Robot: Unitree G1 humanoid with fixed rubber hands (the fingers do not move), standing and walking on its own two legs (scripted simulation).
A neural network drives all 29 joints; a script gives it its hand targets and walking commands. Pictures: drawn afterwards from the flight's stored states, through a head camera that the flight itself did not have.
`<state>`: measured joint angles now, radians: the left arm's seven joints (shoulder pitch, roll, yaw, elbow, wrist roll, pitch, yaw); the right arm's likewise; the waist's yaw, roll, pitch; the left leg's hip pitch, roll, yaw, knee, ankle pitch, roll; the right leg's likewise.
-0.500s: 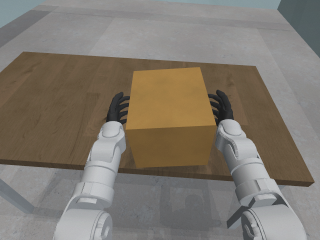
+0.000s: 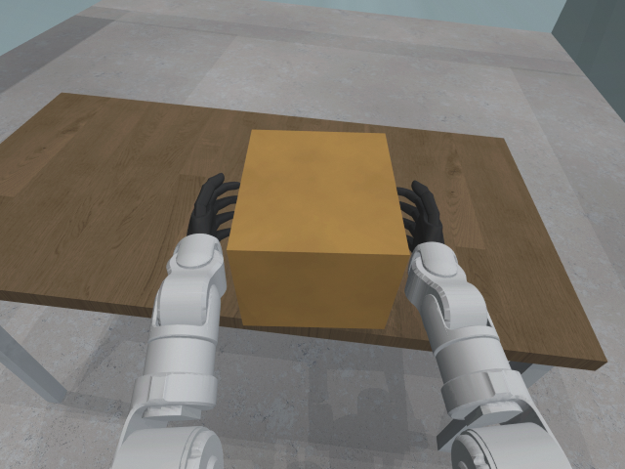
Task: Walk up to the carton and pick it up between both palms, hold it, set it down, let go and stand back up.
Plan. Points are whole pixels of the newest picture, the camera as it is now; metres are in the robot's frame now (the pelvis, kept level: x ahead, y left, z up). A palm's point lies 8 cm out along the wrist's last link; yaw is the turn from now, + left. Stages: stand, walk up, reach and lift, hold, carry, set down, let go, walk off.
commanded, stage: reach and lift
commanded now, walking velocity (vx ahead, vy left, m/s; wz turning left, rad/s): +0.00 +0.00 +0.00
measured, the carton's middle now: (316, 226) +0.41 -0.01 +0.11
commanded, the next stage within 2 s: hold in 0.12 s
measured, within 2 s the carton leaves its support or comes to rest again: neither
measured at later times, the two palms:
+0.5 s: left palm (177, 234) +0.34 +0.14 +0.17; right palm (425, 228) +0.35 -0.13 +0.17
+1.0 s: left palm (190, 225) +0.35 +0.13 +0.17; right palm (434, 227) +0.35 -0.14 +0.17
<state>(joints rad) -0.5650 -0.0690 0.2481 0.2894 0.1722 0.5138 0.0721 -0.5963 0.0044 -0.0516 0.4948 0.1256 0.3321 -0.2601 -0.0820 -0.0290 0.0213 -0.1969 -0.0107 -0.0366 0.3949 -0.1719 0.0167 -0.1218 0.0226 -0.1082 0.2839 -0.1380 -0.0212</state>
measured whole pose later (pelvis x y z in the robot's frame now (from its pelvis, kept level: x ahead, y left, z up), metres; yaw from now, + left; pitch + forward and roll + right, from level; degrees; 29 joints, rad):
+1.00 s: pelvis -0.01 -0.01 +0.00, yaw -1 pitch -5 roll -1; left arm -0.57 -0.08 0.25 0.11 0.25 0.68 0.06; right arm -0.65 -0.03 -0.01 0.47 0.20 0.40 -0.27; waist -0.05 -0.04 0.02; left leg -0.14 0.00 -0.01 0.40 -0.17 0.01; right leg -0.09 0.03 -0.08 0.32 -0.15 -0.03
